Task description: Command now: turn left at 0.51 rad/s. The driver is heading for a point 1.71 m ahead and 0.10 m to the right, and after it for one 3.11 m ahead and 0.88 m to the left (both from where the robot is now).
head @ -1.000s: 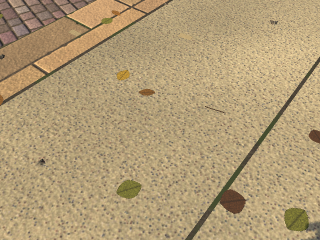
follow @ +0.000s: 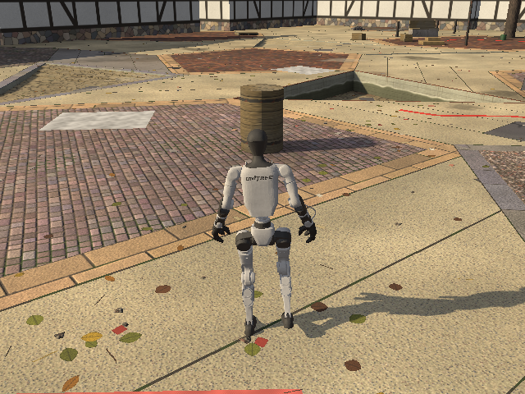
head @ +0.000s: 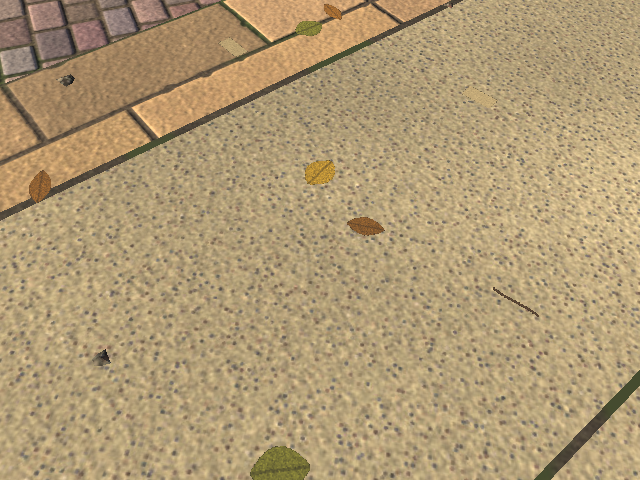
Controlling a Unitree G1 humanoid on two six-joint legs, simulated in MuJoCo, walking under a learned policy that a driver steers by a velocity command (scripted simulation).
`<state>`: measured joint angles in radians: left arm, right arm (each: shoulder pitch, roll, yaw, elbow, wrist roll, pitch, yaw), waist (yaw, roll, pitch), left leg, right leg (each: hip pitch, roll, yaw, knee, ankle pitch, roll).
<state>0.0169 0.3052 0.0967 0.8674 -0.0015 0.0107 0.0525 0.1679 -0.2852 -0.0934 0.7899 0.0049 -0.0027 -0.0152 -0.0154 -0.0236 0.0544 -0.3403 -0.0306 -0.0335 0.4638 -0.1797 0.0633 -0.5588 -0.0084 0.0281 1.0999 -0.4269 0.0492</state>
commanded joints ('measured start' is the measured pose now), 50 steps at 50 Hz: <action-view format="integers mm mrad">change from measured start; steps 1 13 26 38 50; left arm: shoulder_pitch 22 130 54 155 87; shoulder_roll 60 66 50 113 55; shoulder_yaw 13 -6 -35 -26 -32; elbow -41 13 -34 32 67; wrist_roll -2 -18 -4 -13 8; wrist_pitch -7 10 -20 -14 -17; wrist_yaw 10 -1 -20 -23 -29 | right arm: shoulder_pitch -16 -71 -13 112 107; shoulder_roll -169 -161 -133 -106 -69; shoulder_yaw -37 -6 -31 -1 43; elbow -75 -63 40 159 191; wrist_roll -2 -21 14 -2 -15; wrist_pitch -8 43 65 35 -31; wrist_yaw -19 -33 -61 -21 -19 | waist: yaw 21 -7 -5 25 32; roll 136 184 -108 -79 67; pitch -188 -188 -75 -25 20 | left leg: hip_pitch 244 223 -161 267 20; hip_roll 246 275 -116 54 92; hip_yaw -253 -309 -197 -15 -74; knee -87 -28 827 -140 -141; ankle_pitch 541 680 -267 19 -202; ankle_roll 174 163 -142 -56 -38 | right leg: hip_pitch -60 150 394 310 390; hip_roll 4 -2 -205 -148 -18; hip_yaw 39 19 194 224 39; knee -70 -274 -779 -792 -665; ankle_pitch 46 -12 435 190 251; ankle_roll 16 32 -244 -165 -81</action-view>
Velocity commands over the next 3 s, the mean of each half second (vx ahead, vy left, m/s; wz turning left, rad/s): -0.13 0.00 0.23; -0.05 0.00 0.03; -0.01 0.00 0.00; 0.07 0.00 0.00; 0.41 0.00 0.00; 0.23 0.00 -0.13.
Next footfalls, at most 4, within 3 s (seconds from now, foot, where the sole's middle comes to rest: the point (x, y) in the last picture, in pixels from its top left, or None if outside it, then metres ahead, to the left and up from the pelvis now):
0.36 right None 0.01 -0.17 -0.78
0.76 left None -0.11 0.06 -0.78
2.54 left None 0.36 0.10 -0.78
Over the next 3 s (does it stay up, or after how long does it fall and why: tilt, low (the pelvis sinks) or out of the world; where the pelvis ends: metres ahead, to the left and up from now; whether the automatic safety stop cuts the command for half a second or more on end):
stays up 0.34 0.01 0.00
